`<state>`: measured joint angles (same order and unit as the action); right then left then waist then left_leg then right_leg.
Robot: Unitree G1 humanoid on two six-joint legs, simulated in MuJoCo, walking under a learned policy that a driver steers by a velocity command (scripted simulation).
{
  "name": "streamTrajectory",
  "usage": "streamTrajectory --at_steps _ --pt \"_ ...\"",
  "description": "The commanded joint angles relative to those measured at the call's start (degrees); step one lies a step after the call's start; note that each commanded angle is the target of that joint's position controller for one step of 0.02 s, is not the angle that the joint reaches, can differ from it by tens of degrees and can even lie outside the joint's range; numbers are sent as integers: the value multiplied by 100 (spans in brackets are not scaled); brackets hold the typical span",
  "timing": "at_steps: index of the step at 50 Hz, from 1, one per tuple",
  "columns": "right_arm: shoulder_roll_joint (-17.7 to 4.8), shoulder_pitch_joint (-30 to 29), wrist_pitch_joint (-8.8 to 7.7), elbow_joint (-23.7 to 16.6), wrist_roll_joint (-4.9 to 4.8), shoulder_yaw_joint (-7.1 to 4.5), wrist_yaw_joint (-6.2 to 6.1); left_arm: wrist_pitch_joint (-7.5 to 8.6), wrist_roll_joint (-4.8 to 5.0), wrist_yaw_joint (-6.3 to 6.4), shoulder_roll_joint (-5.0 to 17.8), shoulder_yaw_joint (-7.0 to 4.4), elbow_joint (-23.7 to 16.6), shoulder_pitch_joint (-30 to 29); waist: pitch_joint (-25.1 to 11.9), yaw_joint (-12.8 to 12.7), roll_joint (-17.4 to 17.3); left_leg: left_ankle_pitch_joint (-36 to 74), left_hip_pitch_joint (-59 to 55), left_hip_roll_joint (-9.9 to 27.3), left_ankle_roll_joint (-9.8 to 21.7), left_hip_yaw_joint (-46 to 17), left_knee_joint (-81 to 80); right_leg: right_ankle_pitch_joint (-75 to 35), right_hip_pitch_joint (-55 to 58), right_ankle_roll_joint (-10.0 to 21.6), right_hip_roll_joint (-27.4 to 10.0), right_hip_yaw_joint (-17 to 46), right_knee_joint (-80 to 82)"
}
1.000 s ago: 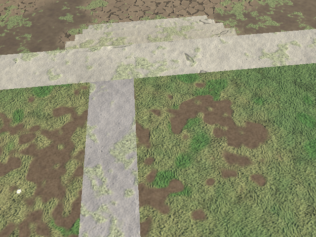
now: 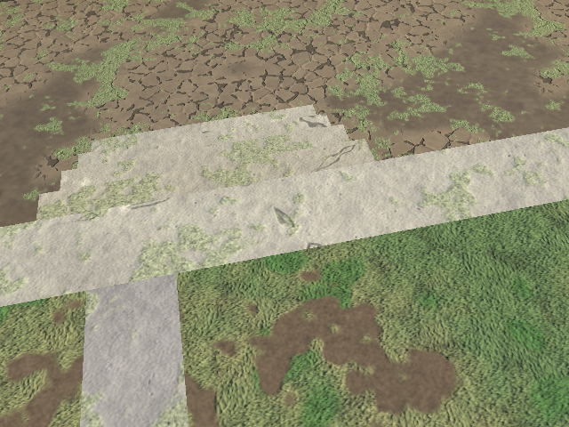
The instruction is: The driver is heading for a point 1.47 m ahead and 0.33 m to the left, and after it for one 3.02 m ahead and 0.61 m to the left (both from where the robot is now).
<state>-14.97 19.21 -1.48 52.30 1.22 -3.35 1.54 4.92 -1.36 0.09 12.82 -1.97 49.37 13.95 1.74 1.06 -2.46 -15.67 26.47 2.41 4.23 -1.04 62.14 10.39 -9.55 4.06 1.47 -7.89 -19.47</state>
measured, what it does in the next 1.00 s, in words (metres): walks ahead, turning left: left foot, then right foot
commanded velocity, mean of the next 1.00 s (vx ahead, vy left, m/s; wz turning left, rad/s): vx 0.50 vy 0.00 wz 0.45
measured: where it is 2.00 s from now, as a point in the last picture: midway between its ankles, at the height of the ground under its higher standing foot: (204, 276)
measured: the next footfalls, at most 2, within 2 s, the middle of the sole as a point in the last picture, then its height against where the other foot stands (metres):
left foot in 0.38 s outside the picture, level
right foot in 0.92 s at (269, 356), level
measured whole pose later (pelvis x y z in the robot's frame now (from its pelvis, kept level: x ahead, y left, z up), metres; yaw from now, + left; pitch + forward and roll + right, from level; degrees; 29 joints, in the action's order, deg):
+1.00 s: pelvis +0.53 +0.11 -0.02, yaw +28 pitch +0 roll +0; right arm -15.9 22.3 -3.3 51.0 1.2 -2.8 -0.1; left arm 3.4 -1.5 -0.8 14.7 -1.9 43.9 8.2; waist 2.8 2.4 -0.9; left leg -23.3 11.3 -6.5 5.0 -5.1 62.2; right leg 9.6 -22.5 4.0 2.7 -2.4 -31.3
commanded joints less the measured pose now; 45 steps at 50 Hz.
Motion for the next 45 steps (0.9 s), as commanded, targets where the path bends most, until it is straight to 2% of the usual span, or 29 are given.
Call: streamTrajectory --at_steps 1,5,8,11,13,15,16,17,18,19,20,21,22,23,24,25,27,29,31,34,40,41,43,44,45 --pt "-171 47 78 -284 36 -72 90 170 66 40 577 -136 -110 335 73 -3 688 488 994 285 -76 -122 232 -964 501 267 -1555 978 1213" --pt "-118 -735 110 -568 39 -50 159 160 36 61 509 -117 76 700 277 -99 618 1142 1574 296 -173 5 -292 -1541 676 291 -1499 415 1249" --pt "-25 -1325 89 -779 46 30 211 150 30 76 544 -110 178 823 389 -183 606 1569 1374 206 -162 314 -1288 -2090 728 226 -1415 -31 1168" --pt "7 -1887 80 -1016 66 97 259 117 27 123 651 -127 334 1121 492 -332 599 1545 1207 121 4 678 -2063 -2621 1117 203 -1555 -285 1053" --pt "-37 -1997 75 -1104 79 98 258 60 16 160 731 -139 411 1206 453 -308 612 1223 964 -44 184 877 -2403 -3479 1445 163 -1623 -477 738" --pt "-137 -1748 89 -1071 93 56 211 -1 7 207 895 -174 433 1155 196 -136 775 656 418 -377 423 1094 -2515 -5152 1701 132 -1674 -657 38" --pt "-219 -1421 86 -994 98 13 179 -50 -6 222 995 -202 430 1102 -20 31 852 319 19 -569 569 1150 -2547 -5788 1762 155 -1703 -712 -553" --pt "-340 -922 58 -858 100 -55 148 -111 -15 217 1089 -231 407 1065 -326 236 869 60 -567 -741 723 1119 -2702 -5860 1674 192 -1731 -714 -1406" --pt "-512 -136 4 -606 140 -163 90 -156 3 189 1128 -246 352 992 -746 595 685 168 -1661 -857 906 958 -3189 -5082 1159 119 -1663 -762 -2646" --pt "-1019 575 -8 -440 196 -344 -6 -144 4 152 950 -207 177 982 -1244 858 86 -431 -3013 122 1230 -419 -3505 -2784 -127 -48 -1425 -772 -4403" --pt "-1586 179 56 -630 83 -475 -39 -86 64 28 436 -140 -275 993 -1583 333 -1170 -271 -4538 1676 2160 -3799 -4195 2043 -2755 -435 -22 -195 -6519" --pt "-1497 334 135 -644 -43 -469 -74 8 4 -2 890 -196 -472 243 -1394 664 -114 -12 -4313 1703 2183 -3880 -4686 1673 -3457 -395 -177 887 -6638" --pt "-1223 24 125 -582 -69 -395 -127 86 80 -25 782 -156 -561 28 -648 431 118 375 -3632 1610 1974 -3052 -4757 1122 -3572 -346 -513 987 -6230" --pt "-909 -196 84 -553 -84 -315 -135 120 94 -8 776 -155 -474 177 -147 110 499 1155 -2751 1331 1672 -2484 -4859 855 -3162 -350 -715 955 -5562" --pt "-768 -394 20 -565 -95 -266 -155 41 4 4 743 -158 -459 205 -6 -106 547 1705 -2251 987 1458 -2014 -4884 827 -2772 -407 -837 998 -5141" --pt "-673 -530 -41 -609 -108 -223 -165 -83 -100 -8 689 -140 -405 387 -52 -259 474 2063 -1952 753 1368 -1669 -4933 798 -2406 -479 -864 991 -4918" --pt "-726 -390 -168 -574 -142 -215 -132 -264 -170 -54 608 -135 -451 405 -146 -328 355 2586 -1753 531 1336 -1419 -4956 731 -2258 -599 -830 886 -4582" --pt "-880 -167 -203 -534 -134 -252 -116 -331 -153 -82 566 -123 -608 58 -69 -254 231 2546 -1660 385 1248 -1332 -5041 342 -2462 -697 -818 798 -4143" --pt "-895 123 -193 -493 -130 -255 -115 -348 -137 -92 594 -121 -811 -490 62 -61 89 2459 -1782 315 1111 -1395 -5085 -115 -2812 -761 -804 766 -3624" --pt "-902 501 -173 -454 -126 -258 -127 -341 -112 -113 613 -100 -1031 -1119 68 200 -49 2508 -2203 279 943 -1530 -4976 -663 -3095 -770 -687 802 -2909" --pt "-805 1001 -202 -311 -50 -173 -225 -212 -65 -203 544 14 -1325 -1914 143 515 -171 3379 -3005 478 816 -1538 -4704 -1019 -2883 -463 -397 627 -1651" --pt "-839 987 -212 -293 -38 -170 -247 -190 -57 -204 577 11 -1342 -1875 161 453 -205 3557 -3065 558 761 -1568 -4644 -923 -2663 -362 -349 645 -1462" --pt "-977 698 -248 -329 -24 -178 -273 -151 -46 -159 750 -53 -1173 -1259 35 95 -266 4522 -2967 592 556 -1478 -4246 -493 -1669 -135 -127 615 -1118" --pt "-1052 616 -265 -320 -8 -188 -262 -121 -32 -102 893 -121 -976 -653 -251 -166 -249 5221 -2965 506 472 -1388 -3619 -254 -951 -21 62 551 -1012" --pt "-1062 517 -278 -310 -21 -179 -233 -62 -38 -29 1003 -179 -738 187 -680 -606 -51 5086 -2688 261 374 -1127 -2572 -476 112 130 -17 587 -658"
Over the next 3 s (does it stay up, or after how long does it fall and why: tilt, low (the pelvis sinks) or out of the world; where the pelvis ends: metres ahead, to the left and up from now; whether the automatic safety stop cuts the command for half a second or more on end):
stays up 1.45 0.30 -0.20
